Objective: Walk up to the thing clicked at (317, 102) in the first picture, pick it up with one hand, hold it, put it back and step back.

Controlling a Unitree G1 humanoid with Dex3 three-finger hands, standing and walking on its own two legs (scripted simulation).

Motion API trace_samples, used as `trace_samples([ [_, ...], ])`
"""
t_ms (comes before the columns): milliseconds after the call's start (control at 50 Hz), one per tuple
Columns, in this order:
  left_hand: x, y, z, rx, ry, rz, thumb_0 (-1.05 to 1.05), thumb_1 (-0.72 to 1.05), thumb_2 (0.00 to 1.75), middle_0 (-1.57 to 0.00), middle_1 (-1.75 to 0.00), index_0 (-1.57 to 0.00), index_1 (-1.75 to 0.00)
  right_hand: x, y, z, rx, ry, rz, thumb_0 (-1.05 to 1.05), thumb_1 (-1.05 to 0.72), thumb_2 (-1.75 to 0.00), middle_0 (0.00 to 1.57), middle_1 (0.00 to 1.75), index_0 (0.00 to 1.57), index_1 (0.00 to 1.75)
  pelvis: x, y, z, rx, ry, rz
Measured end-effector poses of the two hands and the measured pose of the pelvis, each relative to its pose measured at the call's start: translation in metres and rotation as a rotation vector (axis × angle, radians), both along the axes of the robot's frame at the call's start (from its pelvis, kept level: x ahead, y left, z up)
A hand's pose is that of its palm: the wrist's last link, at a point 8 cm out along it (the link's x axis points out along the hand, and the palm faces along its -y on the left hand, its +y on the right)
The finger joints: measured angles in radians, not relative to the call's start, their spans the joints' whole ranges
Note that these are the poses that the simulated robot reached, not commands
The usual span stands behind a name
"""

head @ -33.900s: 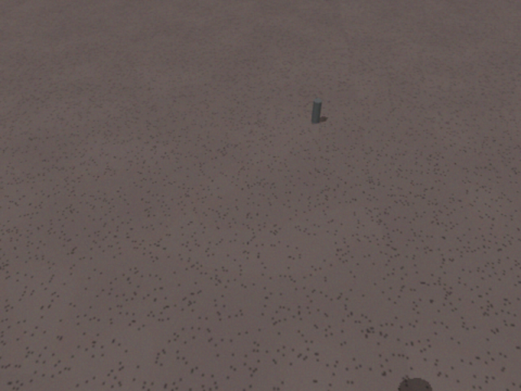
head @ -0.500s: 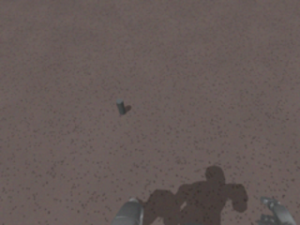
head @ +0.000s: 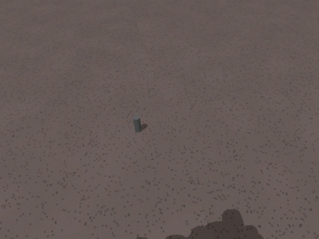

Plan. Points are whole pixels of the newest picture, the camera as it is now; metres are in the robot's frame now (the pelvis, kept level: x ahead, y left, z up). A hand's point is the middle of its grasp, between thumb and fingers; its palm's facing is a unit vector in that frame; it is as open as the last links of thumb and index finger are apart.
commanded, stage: step back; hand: left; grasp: from the side
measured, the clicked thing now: (137, 123) +1.05 +0.22 -0.69
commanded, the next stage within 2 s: stand in 0.62 s
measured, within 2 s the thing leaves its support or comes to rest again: neither
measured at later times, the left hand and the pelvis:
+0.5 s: hand out of the picture +0.13 +0.28 -0.15, palm faces -0.01 -0.94 -0.35, open 7.4 cm; pelvis +0.04 +0.02 +0.01, yaw +0 degrees
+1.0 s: hand out of the picture +0.13 +0.25 -0.14, palm faces -0.04 -0.95 -0.32, open 7.4 cm; pelvis +0.03 +0.01 +0.02, yaw +0 degrees
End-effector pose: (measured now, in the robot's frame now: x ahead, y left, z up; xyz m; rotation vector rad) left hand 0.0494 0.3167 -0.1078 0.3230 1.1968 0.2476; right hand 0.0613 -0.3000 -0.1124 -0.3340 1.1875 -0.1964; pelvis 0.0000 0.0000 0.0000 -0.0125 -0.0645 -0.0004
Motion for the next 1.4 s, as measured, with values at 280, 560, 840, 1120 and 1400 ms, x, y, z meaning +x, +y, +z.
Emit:
trace_samples([
  [280, 0.016, 0.007, -0.009, -0.046, 0.017, 0.011, 0.01, 0.90, 0.90, -0.21, -0.30, -0.20, -0.30, 0.026, 0.013, 0.008, -0.028, 0.012, 0.014, 0.01, -0.90, -0.90, 0.20, 0.30, 0.20, 0.30, 0.019, 0.020, 0.003, 0.016, 0.029, 0.007],
  [560, 0.090, 0.006, 0.004, -0.014, -0.049, -0.047, 0.01, 0.90, 0.90, -0.21, -0.30, -0.20, -0.30, 0.075, 0.025, 0.007, 0.010, -0.034, -0.017, 0.01, -0.90, -0.90, 0.21, 0.30, 0.20, 0.30, 0.043, 0.018, 0.008, 0.011, 0.037, -0.006],
  [840, 0.101, -0.016, 0.011, -0.049, -0.049, -0.068, 0.01, 0.90, 0.90, -0.21, -0.30, -0.20, -0.30, 0.078, 0.020, 0.016, 0.023, -0.034, -0.024, 0.01, -0.90, -0.90, 0.20, 0.30, 0.20, 0.30, 0.041, 0.013, 0.019, 0.016, 0.027, -0.003],
  [1120, 0.056, -0.019, 0.008, -0.048, 0.040, -0.039, 0.01, 0.90, 0.90, -0.21, -0.30, -0.20, -0.30, 0.043, 0.010, 0.014, 0.023, 0.037, -0.037, 0.01, -0.90, -0.90, 0.20, 0.30, 0.20, 0.30, 0.030, 0.005, 0.022, 0.015, 0.027, -0.003],
  [1400, 0.037, -0.018, 0.010, -0.033, 0.070, -0.026, 0.01, 0.90, 0.90, -0.21, -0.30, -0.20, -0.30, 0.025, 0.006, 0.009, 0.031, 0.075, -0.037, 0.01, -0.90, -0.90, 0.20, 0.30, 0.20, 0.30, 0.026, 0.001, 0.022, 0.016, 0.037, -0.003],
])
